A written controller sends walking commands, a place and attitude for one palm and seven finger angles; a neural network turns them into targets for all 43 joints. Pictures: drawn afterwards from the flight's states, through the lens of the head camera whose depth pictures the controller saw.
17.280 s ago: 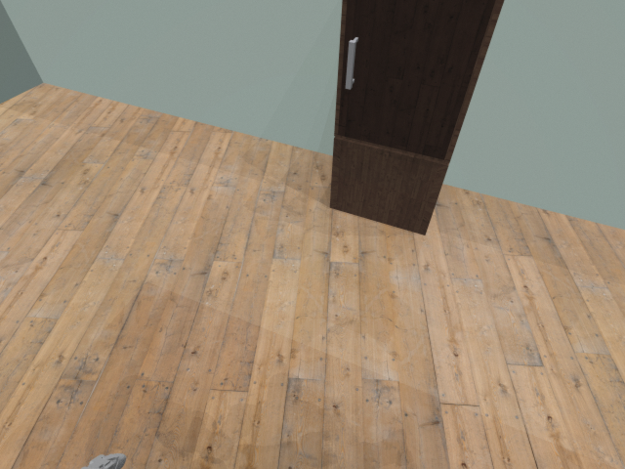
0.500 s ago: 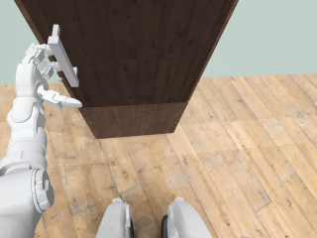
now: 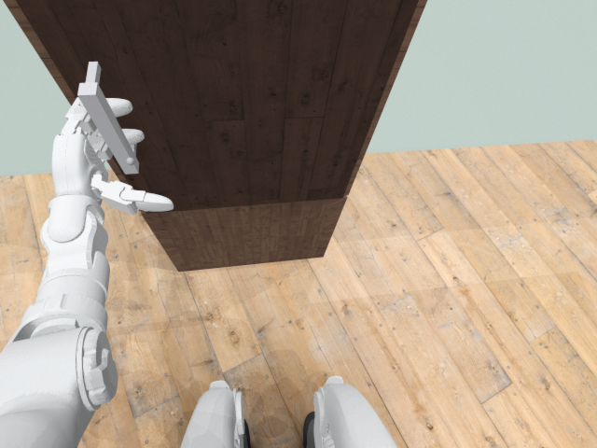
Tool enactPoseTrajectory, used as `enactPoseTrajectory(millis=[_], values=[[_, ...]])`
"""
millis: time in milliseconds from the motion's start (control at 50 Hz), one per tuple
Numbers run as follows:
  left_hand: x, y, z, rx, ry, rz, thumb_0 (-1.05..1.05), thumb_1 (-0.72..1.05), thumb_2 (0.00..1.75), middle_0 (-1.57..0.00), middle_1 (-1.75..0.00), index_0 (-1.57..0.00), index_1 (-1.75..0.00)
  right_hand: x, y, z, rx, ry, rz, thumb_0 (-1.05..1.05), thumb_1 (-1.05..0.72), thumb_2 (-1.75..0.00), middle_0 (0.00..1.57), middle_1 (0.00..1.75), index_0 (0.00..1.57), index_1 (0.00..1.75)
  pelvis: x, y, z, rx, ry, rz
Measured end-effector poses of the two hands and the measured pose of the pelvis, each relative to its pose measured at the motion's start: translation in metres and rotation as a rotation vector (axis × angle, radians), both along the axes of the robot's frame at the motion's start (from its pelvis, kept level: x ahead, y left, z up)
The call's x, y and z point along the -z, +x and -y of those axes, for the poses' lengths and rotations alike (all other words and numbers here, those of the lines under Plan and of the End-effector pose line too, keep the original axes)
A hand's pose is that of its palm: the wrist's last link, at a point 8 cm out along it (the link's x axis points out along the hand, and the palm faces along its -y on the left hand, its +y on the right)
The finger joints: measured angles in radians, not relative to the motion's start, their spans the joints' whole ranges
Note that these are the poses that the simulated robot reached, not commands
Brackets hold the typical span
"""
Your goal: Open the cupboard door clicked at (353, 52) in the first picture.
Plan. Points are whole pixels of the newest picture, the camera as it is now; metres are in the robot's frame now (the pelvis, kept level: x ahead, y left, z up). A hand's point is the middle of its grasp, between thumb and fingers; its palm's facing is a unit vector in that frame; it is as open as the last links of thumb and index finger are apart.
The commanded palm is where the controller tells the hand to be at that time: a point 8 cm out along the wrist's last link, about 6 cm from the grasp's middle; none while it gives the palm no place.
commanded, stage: slide the fingers in behind the handle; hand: left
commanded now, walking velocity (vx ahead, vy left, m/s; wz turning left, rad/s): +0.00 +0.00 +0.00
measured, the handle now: (114, 123) +0.53 +0.22 +0.05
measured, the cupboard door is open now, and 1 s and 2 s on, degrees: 0 0 16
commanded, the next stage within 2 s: close the thumb around the handle in 0.56 s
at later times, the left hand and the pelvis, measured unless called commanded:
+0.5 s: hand (134, 161) +0.48 +0.19 +0.04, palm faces +0.10 -0.99 -0.02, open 14.0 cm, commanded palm +0.45 +0.22 +0.04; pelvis +0.00 +0.00 +0.00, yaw +1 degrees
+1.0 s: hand (134, 161) +0.48 +0.19 +0.04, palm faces +0.10 -0.99 -0.02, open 10.8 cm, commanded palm +0.45 +0.22 +0.04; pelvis +0.00 +0.00 +0.00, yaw +1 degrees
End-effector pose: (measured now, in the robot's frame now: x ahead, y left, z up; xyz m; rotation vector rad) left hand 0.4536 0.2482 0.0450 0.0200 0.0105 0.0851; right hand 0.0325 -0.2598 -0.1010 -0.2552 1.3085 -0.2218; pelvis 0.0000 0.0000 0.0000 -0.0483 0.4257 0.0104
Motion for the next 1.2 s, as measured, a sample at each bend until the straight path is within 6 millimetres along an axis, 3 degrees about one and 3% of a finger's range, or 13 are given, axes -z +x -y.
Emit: enactPoseTrajectory(millis=[760,920,1200], values=[[0.0001,-0.0012,0.0062,-0.010,0.005,0.011,-0.01,-0.46,0.31,-0.30,-1.20,-0.28,-1.20,0.0036,0.0034,-0.0031,-0.013,0.011,-0.012,0.01,-0.91,-0.90,0.21,0.30,0.21,0.30,0.0003,0.0004,-0.0021,-0.008,-0.001,-0.001],[0.0001,-0.0011,0.0060,-0.013,0.003,0.011,-0.01,-0.20,0.43,-0.32,-1.23,-0.29,-1.23,0.0030,0.0057,-0.0047,-0.016,0.012,-0.014,0.01,-0.91,-0.90,0.21,0.30,0.20,0.30,-0.0006,0.0022,-0.0040,-0.009,-0.002,-0.001],[0.0002,-0.0003,0.0051,-0.021,0.001,0.013,0.01,0.54,0.74,-0.37,-1.31,-0.34,-1.31,0.0046,0.0093,-0.0060,-0.022,0.015,-0.017,0.01,-0.91,-0.90,0.21,0.30,0.21,0.30,-0.0002,0.0028,-0.0044,-0.012,-0.002,-0.003]])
